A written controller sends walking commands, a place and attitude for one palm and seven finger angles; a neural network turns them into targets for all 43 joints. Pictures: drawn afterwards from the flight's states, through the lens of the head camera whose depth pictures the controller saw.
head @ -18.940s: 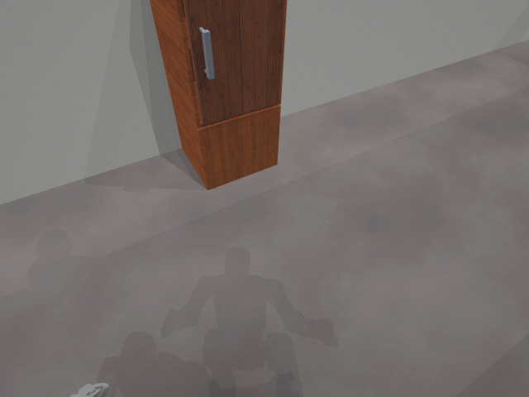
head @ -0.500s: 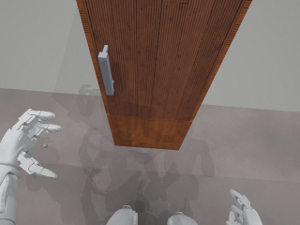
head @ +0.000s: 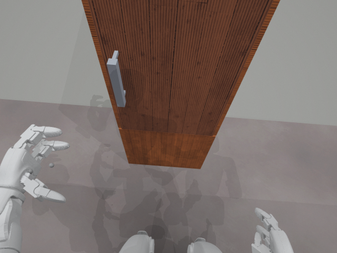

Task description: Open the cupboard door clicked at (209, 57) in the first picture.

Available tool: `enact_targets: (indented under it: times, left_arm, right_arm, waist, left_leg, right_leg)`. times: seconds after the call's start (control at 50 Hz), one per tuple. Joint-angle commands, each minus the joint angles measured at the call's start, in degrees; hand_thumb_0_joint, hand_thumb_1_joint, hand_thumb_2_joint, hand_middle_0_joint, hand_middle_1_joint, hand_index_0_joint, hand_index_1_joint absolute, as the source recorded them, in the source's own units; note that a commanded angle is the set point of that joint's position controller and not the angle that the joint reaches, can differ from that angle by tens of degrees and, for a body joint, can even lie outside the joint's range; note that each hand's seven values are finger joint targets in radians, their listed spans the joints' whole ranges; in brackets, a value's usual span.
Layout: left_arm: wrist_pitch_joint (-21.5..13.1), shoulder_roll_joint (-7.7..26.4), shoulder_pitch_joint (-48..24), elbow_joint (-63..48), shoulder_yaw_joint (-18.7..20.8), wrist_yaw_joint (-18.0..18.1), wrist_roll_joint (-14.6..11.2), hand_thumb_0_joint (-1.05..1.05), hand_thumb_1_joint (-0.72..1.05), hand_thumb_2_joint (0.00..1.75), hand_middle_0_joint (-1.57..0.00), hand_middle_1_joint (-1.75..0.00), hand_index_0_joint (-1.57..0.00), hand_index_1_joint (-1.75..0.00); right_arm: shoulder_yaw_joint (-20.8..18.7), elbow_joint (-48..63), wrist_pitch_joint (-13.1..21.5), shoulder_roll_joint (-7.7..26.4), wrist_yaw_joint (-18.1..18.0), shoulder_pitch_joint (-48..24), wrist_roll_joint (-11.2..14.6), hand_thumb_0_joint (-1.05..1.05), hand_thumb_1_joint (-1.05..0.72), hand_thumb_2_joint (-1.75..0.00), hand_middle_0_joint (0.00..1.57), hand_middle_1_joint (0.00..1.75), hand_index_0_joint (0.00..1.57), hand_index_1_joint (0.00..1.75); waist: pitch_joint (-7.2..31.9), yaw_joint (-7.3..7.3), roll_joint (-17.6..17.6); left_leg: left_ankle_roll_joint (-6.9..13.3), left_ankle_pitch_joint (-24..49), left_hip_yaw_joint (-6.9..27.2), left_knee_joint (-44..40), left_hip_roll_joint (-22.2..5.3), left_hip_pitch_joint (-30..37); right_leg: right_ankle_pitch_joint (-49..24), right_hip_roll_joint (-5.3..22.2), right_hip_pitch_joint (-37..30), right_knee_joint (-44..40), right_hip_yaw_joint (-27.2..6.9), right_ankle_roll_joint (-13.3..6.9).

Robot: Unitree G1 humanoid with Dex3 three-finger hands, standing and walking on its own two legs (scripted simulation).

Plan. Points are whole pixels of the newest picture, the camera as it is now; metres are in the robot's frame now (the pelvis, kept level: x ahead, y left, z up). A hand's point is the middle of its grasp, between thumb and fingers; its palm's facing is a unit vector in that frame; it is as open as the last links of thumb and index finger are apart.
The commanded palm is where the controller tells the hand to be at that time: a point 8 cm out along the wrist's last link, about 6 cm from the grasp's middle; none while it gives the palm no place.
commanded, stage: move the hooked fingers beside the handle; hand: left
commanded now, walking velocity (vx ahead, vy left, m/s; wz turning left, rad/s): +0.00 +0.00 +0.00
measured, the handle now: (118, 80) +0.56 +0.18 +0.03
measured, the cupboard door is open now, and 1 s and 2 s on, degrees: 0 0 0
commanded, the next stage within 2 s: none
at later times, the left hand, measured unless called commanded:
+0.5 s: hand (65, 138) +0.36 +0.27 +0.04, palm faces +0.00 -1.00 -0.02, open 14.0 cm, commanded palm +0.34 +0.31 +0.05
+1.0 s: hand (81, 114) +0.43 +0.25 +0.04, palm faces -0.02 -1.00 -0.02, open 14.0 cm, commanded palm +0.41 +0.30 +0.04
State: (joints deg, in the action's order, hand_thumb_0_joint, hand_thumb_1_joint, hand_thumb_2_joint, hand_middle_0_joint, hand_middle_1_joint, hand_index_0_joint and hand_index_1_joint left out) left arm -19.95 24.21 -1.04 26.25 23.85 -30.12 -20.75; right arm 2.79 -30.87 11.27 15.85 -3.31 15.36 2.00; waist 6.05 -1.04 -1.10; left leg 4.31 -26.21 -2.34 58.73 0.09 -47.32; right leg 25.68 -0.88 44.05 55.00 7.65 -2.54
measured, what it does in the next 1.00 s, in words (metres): stands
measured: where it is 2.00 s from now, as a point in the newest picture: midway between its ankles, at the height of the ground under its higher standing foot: outside the picture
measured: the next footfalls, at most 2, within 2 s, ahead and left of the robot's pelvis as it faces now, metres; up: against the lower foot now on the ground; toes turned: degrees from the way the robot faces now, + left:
none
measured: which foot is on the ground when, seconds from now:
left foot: down 0.00-1.00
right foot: down 0.00-1.00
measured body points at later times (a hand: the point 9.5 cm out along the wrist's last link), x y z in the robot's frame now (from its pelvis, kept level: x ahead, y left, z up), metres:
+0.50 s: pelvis +0.01 -0.01 -0.01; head +0.10 +0.01 +0.43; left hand +0.35 +0.32 +0.04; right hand +0.12 -0.27 -0.10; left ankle +0.02 +0.07 -0.67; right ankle +0.01 -0.10 -0.67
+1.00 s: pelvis +0.00 +0.00 -0.01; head +0.12 +0.03 +0.42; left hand +0.42 +0.31 +0.04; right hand +0.07 -0.27 -0.11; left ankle +0.02 +0.07 -0.67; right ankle +0.01 -0.10 -0.67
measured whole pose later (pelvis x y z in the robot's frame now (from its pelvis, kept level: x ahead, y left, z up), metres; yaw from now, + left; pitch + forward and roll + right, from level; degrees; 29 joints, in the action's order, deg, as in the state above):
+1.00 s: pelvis +0.00 +0.00 -0.01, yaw -2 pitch +20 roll -3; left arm -22.4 30.0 -32.3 54.1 25.6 -26.4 -12.3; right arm 2.5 -34.4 3.4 16.2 -2.3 19.0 1.2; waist 7.0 -5.5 -0.7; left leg 4.7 -27.4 -3.4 62.2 -0.8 -55.2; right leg 26.2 -1.6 52.4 58.3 6.6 -2.3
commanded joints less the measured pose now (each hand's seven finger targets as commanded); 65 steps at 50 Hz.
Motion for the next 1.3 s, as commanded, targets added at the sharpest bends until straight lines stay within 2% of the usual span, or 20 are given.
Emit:
enact_targets:
  times: [0.0,0.04,0.14,0.24,0.28,0.34,0.38,0.54,0.62,0.72,0.78,0.84,0.9,0.94,0.96,1.06,1.08,1.16,1.2,1.28]
  left_arm:
    - [-3.44,13.14,-11.59,-12.36,3.28,-0.63,-1.13,0.00,-0.50,0.30,-0.30,-1.20,-0.30,-1.20]
    - [-3.55,13.90,-15.96,-10.70,3.40,-0.42,-1.00,0.00,-0.50,0.30,-0.30,-1.20,-0.30,-1.20]
    - [-3.71,18.03,-21.52,-5.22,6.71,-0.27,-0.63,0.00,-0.50,0.30,-0.30,-1.20,-0.30,-1.20]
    - [-3.03,17.83,-21.30,-5.33,5.44,-1.25,0.23,0.00,-0.50,0.30,-0.30,-1.20,-0.30,-1.20]
    - [-2.55,18.32,-20.69,-5.12,6.23,-1.11,0.09,0.00,-0.50,0.30,-0.30,-1.20,-0.30,-1.20]
    - [-1.57,20.00,-22.67,0.82,8.26,-0.45,-0.11,0.00,-0.50,0.30,-0.30,-1.20,-0.30,-1.20]
    - [-1.68,20.01,-22.70,2.52,8.64,-0.17,0.28,0.00,-0.50,0.30,-0.30,-1.20,-0.30,-1.20]
    - [-4.93,19.74,-34.68,3.01,5.30,-0.57,1.91,0.00,-0.50,0.30,-0.30,-1.20,-0.30,-1.20]
    - [-5.11,21.15,-35.52,5.77,6.48,-0.14,2.69,0.00,-0.50,0.30,-0.30,-1.20,-0.30,-1.20]
    - [-4.05,21.60,-39.69,10.91,5.96,1.14,4.32,0.00,-0.50,0.30,-0.30,-1.20,-0.30,-1.20]
    - [-4.66,21.58,-43.42,11.90,5.25,2.27,5.48,0.00,-0.50,0.30,-0.30,-1.20,-0.30,-1.20]
    - [-5.46,20.47,-45.95,13.98,4.38,3.16,5.79,0.00,-0.50,0.30,-0.30,-1.20,-0.30,-1.20]
    - [-6.19,22.29,-47.68,16.01,5.49,3.80,6.54,0.00,-0.50,0.30,-0.30,-1.20,-0.30,-1.20]
    - [-6.48,20.95,-51.62,17.08,3.84,3.78,6.97,0.00,-0.50,0.30,-0.30,-1.20,-0.30,-1.20]
    - [-6.80,23.80,-52.15,17.63,5.93,4.11,7.52,0.00,-0.50,0.30,-0.30,-1.20,-0.30,-1.20]
    - [-7.71,22.12,-55.59,16.70,3.80,5.00,8.35,0.00,-0.50,0.30,-0.30,-1.20,-0.30,-1.20]
    - [-7.77,22.39,-54.58,17.45,4.22,5.23,8.49,0.00,-0.50,0.30,-0.30,-1.20,-0.30,-1.20]
    - [-6.88,21.89,-58.92,24.82,3.42,6.30,9.19,0.00,-0.50,0.30,-0.30,-1.20,-0.30,-1.20]
    - [-6.48,24.88,-61.61,27.69,4.67,6.77,9.95,0.00,-0.50,0.30,-0.30,-1.20,-0.30,-1.20]
    - [-9.00,27.34,-67.14,24.03,4.88,7.32,11.59,0.00,-0.50,0.30,-0.30,-1.20,-0.30,-1.20]
  right_arm:
    - [-3.96,6.83,2.98,9.55,-0.62,0.74,0.34,0.00,-0.90,-0.90,0.20,0.30,0.20,0.30]
    - [-3.84,5.89,2.89,9.78,-1.00,1.29,0.11,0.00,-0.90,-0.90,0.20,0.30,0.20,0.30]
    - [-3.56,4.68,2.34,9.94,-1.52,1.60,0.09,0.00,-0.90,-0.90,0.20,0.30,0.20,0.30]
    - [-3.88,5.10,1.95,9.80,-1.05,2.75,0.18,0.00,-0.90,-0.90,0.20,0.30,0.20,0.30]
    - [-4.12,4.96,1.41,9.73,-0.73,3.14,0.21,0.00,-0.90,-0.90,0.20,0.30,0.20,0.30]
    - [-3.78,4.58,0.26,10.00,-0.66,3.16,0.23,0.00,-0.90,-0.90,0.20,0.30,0.20,0.30]
    - [-3.90,4.90,-0.36,9.93,-0.45,3.21,0.38,0.00,-0.90,-0.90,0.20,0.30,0.20,0.30]
    - [-4.24,3.20,-1.41,10.22,-0.44,5.41,0.11,0.00,-0.90,-0.90,0.20,0.30,0.20,0.30]
    - [-4.49,2.34,-2.19,10.51,-0.45,6.31,0.10,0.00,-0.90,-0.90,0.20,0.30,0.20,0.30]
    - [-4.31,2.06,-3.61,10.73,-0.23,7.21,-0.02,0.00,-0.90,-0.90,0.20,0.30,0.20,0.30]
    - [-4.37,1.72,-4.35,10.78,-0.01,8.07,-0.24,0.00,-0.90,-0.90,0.20,0.30,0.20,0.30]
    - [-4.36,1.57,-5.04,10.88,0.29,8.58,-0.44,0.00,-0.90,-0.90,0.20,0.30,0.20,0.30]
    - [-4.47,1.00,-5.99,11.18,0.37,9.45,-0.51,0.00,-0.90,-0.90,0.20,0.30,0.20,0.30]
    - [-4.31,0.55,-6.47,11.02,0.49,9.75,-0.67,0.00,-0.90,-0.90,0.20,0.30,0.20,0.30]
    - [-4.51,0.09,-6.92,11.43,0.51,10.24,-0.74,0.00,-0.90,-0.90,0.20,0.30,0.20,0.30]
    - [-4.62,-0.27,-8.37,11.27,0.82,11.35,-1.04,0.00,-0.90,-0.90,0.20,0.30,0.20,0.30]
    - [-4.71,-0.30,-8.69,11.33,0.91,11.49,-1.08,0.00,-0.90,-0.90,0.20,0.30,0.20,0.30]
    - [-4.12,-1.18,-10.05,11.33,0.81,11.81,-0.96,0.00,-0.90,-0.90,0.20,0.30,0.20,0.30]
    - [-3.87,-1.25,-10.48,11.84,0.57,11.90,-1.03,0.00,-0.90,-0.90,0.20,0.30,0.20,0.30]
    - [-3.88,-1.37,-10.88,11.90,0.77,12.99,-1.82,0.00,-0.90,-0.90,0.20,0.30,0.20,0.30]
  waist:
    - [16.46,-0.59,-5.33]
    - [14.98,-1.51,-4.06]
    - [15.86,-1.15,-3.21]
    - [22.61,-0.07,-8.14]
    - [23.60,-0.08,-6.03]
    - [18.87,-0.67,-1.68]
    - [18.37,-0.46,-2.41]
    - [21.07,-3.07,-6.03]
    - [23.09,-2.30,-7.44]
    - [21.31,-2.77,-5.61]
    - [22.54,-3.14,-7.78]
    - [21.92,-3.91,-6.18]
    - [24.13,-3.97,-5.25]
    - [23.67,-4.91,-6.21]
    - [24.70,-4.21,-6.53]
    - [27.89,-4.76,-9.15]
    - [27.46,-4.30,-10.01]
    - [22.12,-6.48,-5.25]
    - [20.76,-7.10,-3.78]
    - [27.83,-6.75,-11.01]
  left_leg:
    - [-3.16,16.08,6.99,-8.93,-0.98,13.85]
    - [-2.96,15.19,6.98,-7.84,-1.09,12.21]
    - [-2.67,13.03,6.31,-6.62,-0.88,8.95]
    - [-3.16,21.92,6.34,-6.25,-1.11,14.29]
    - [-3.02,23.30,5.99,-6.10,-1.25,14.14]
    - [-2.39,19.44,5.21,-5.53,-0.97,7.73]
    - [-2.33,17.38,4.77,-5.79,-0.77,6.45]
    - [-2.26,18.85,5.52,-4.72,-1.38,10.27]
    - [-2.82,20.23,6.13,-5.41,-1.59,12.65]
    - [-2.73,18.97,6.35,-5.59,-1.69,10.74]
    - [-3.19,20.86,6.91,-5.39,-1.96,13.26]
    - [-3.09,20.28,7.34,-5.04,-2.12,13.12]
    - [-3.11,20.38,7.34,-4.76,-2.14,13.13]
    - [-3.06,21.06,7.53,-4.10,-2.20,13.27]
    - [-3.37,21.07,7.71,-4.25,-2.40,13.92]
    - [-4.45,27.07,9.14,-4.04,-2.95,19.38]
    - [-4.97,28.35,9.58,-4.34,-3.15,20.33]
    - [-3.38,20.17,8.57,-4.15,-2.73,13.26]
    - [-2.71,15.48,8.03,-3.85,-2.38,8.96]
    - [-3.70,21.26,9.02,-2.48,-2.58,15.51]
  right_leg:
    - [-10.25,-1.08,-5.17,-5.91,-5.02,0.42]
    - [-9.96,-1.31,-3.80,-5.52,-5.21,0.32]
    - [-8.73,-1.02,-4.94,-5.20,-6.32,0.30]
    - [-15.04,-0.85,-6.32,-3.93,-6.17,0.21]
    - [-16.89,-0.84,-7.48,-4.20,-6.27,0.73]
    - [-16.21,-1.06,-8.22,-4.39,-6.68,0.73]
    - [-14.77,-0.80,-8.21,-4.65,-7.20,0.89]
    - [-14.18,-1.31,-3.53,-3.63,-7.10,0.65]
    - [-13.81,-1.16,-3.00,-3.58,-6.55,0.61]
    - [-12.86,-1.18,-1.82,-3.43,-6.09,0.67]
    - [-12.82,-1.38,0.39,-2.92,-5.77,0.55]
    - [-11.77,-1.62,2.12,-2.83,-5.49,0.48]
    - [-12.43,-1.60,1.09,-2.65,-5.71,0.66]
    - [-12.42,-1.63,2.93,-2.12,-5.58,0.60]
    - [-12.13,-1.69,2.73,-2.14,-5.63,0.62]
    - [-13.03,-1.90,5.21,-1.86,-5.06,0.61]
    - [-12.80,-1.89,5.77,-1.95,-4.80,0.48]
    - [-10.73,-1.96,6.35,-2.23,-5.02,0.85]
    - [-8.88,-1.79,5.71,-2.28,-5.51,0.98]
    - [-10.81,-1.91,7.64,-0.88,-5.59,0.55]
